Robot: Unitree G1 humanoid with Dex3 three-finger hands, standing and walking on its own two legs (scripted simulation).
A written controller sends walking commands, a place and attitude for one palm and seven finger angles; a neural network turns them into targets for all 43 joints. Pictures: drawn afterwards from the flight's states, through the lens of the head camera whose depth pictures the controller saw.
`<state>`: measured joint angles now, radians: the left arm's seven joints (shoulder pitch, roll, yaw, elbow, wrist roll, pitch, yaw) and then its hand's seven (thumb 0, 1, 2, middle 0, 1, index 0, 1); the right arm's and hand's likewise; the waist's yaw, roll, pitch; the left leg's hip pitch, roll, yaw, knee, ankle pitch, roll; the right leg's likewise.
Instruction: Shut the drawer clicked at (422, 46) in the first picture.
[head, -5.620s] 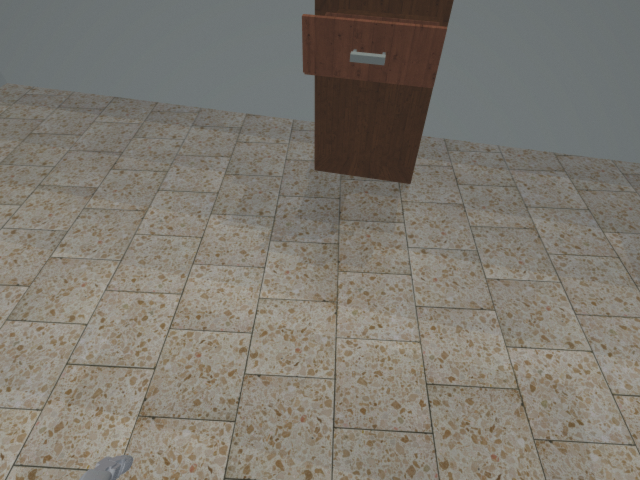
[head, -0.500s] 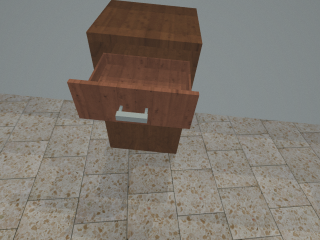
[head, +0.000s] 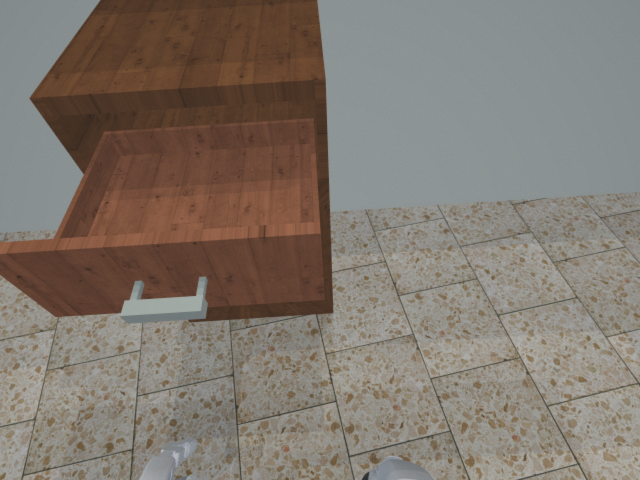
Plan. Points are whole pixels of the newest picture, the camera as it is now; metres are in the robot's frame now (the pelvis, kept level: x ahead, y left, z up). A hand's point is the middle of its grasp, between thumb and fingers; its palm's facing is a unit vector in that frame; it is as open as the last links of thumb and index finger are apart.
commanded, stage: take the last steps up to it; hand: left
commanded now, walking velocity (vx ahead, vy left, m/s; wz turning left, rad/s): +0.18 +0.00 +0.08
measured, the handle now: (168, 297) +0.36 +0.23 -0.01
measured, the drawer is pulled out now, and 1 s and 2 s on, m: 0.30 0.30 0.30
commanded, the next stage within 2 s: come to a stop and stand still in 0.10 s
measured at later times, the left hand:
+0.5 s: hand out of the picture +0.06 +0.16 -0.16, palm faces +0.10 -0.98 -0.15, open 7.4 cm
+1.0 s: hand out of the picture +0.09 +0.14 -0.15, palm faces +0.04 -0.97 -0.24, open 7.4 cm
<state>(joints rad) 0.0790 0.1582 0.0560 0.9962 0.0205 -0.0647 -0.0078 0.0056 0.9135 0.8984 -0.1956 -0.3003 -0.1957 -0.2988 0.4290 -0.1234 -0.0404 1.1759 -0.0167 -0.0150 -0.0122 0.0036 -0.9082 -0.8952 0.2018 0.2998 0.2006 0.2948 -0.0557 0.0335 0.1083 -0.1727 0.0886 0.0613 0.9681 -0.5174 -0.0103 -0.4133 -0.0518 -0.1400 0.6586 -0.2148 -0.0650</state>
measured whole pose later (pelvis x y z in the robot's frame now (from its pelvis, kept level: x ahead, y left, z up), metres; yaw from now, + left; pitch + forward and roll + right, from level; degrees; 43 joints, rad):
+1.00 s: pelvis +0.03 -0.04 +0.00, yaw +2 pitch -3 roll +0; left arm 0.29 0.16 0.01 0.94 0.03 0.01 0.04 0.01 0.91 0.90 -0.20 -0.30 -0.20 -0.30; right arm 0.29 -0.17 -0.04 0.98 -0.02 0.04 0.00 0.00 -0.91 -0.90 0.20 0.30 0.20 0.29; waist -0.03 0.03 -0.02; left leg -0.26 0.02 0.06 0.63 -0.33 0.02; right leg -0.25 0.03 -0.12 0.63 -0.33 -0.08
